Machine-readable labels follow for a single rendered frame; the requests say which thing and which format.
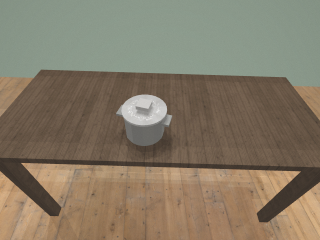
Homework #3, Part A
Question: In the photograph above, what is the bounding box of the table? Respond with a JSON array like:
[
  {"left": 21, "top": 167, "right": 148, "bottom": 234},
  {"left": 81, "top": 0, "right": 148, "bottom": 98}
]
[{"left": 0, "top": 69, "right": 320, "bottom": 223}]

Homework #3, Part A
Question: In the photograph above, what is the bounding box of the pot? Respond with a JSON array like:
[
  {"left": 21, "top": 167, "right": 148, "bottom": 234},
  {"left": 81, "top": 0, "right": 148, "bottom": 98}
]
[{"left": 116, "top": 105, "right": 172, "bottom": 146}]

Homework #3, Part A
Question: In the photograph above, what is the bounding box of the lid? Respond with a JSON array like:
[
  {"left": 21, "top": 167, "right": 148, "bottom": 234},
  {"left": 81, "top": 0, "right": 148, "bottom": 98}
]
[{"left": 121, "top": 94, "right": 167, "bottom": 127}]

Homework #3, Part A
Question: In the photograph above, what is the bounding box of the knob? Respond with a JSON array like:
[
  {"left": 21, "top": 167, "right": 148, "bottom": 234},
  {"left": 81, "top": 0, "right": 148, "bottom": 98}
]
[{"left": 135, "top": 98, "right": 153, "bottom": 112}]

